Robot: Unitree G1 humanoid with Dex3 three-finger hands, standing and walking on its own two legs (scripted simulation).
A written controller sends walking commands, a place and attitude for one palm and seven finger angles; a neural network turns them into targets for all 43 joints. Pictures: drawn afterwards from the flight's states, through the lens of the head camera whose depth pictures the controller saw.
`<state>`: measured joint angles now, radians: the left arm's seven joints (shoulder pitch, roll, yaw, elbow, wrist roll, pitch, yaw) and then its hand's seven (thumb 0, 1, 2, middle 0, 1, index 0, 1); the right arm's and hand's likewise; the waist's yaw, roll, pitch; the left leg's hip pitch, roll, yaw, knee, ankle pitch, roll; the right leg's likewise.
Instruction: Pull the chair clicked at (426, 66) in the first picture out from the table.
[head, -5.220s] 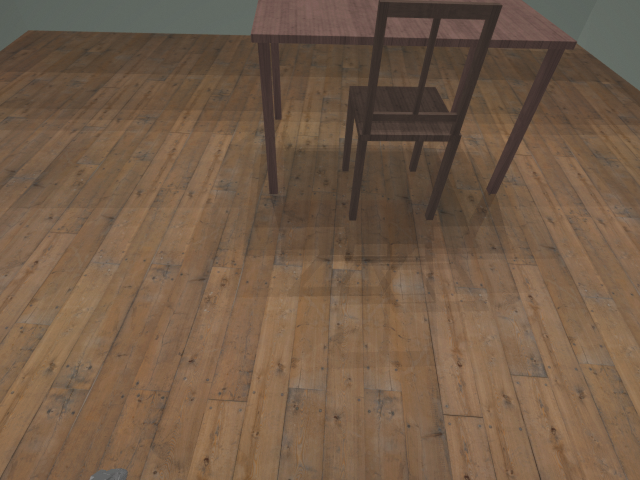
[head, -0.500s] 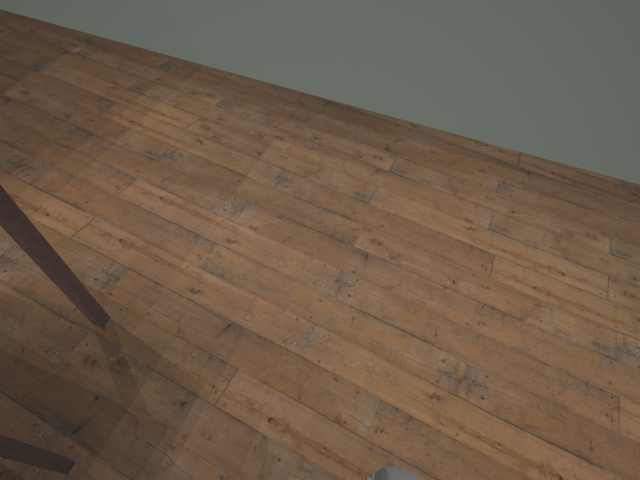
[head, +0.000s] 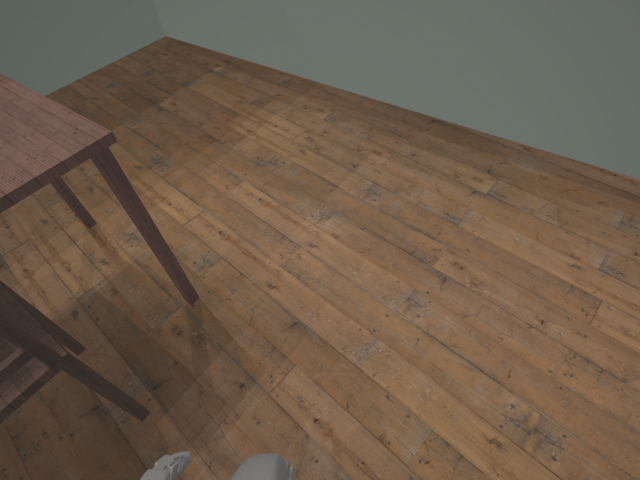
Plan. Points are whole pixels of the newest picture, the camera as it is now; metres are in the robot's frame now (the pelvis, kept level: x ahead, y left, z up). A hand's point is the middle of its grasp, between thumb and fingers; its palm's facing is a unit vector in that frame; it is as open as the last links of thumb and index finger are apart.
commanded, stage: turn to face it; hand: left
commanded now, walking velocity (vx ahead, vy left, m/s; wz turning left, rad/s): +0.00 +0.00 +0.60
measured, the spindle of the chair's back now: out of the picture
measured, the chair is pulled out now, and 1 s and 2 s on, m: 0.00 0.00 0.00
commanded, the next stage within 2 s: take the last steps up to it in 1.46 s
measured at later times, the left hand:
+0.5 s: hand out of the picture -0.04 +0.27 -0.17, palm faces +0.35 -0.90 -0.27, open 7.4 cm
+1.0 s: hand out of the picture -0.05 +0.20 -0.15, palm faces +0.56 -0.78 -0.28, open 7.4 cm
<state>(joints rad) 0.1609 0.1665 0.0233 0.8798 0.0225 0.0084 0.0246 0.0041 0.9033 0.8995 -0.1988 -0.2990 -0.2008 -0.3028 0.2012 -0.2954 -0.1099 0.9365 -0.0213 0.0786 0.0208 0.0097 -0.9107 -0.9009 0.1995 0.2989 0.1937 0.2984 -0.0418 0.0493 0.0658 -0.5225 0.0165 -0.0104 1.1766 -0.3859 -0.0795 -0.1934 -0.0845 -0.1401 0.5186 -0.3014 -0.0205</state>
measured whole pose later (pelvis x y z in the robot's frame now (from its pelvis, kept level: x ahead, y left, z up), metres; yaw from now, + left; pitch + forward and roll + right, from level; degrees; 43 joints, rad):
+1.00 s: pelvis -0.02 -0.01 +0.00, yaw +36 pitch -2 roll +2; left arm 0.20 0.19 0.02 0.87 0.03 0.02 0.02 0.00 0.90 0.90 -0.20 -0.30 -0.20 -0.30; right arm 0.22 -0.27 -0.09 0.95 -0.02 0.10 0.03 0.01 -0.91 -0.90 0.20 0.30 0.19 0.30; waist -0.03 0.03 0.07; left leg -0.46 0.05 0.01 1.07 -0.40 -0.08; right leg -0.19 -0.13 -0.19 0.52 -0.29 0.01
